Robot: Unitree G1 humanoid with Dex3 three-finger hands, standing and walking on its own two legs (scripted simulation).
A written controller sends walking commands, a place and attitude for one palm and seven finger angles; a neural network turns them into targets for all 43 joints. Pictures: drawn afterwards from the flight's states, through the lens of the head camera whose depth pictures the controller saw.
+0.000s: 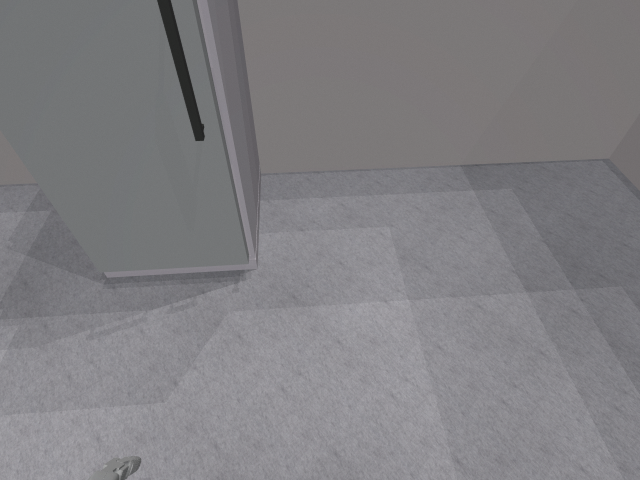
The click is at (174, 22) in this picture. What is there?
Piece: fridge door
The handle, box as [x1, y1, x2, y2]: [157, 0, 204, 140]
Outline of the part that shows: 157,0 195,140 203,140 203,124 200,122 170,0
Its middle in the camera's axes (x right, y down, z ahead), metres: -0.31 -0.39 +0.87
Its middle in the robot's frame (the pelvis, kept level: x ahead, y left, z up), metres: +0.90 +0.37 +0.09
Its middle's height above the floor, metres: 0.86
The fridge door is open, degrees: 0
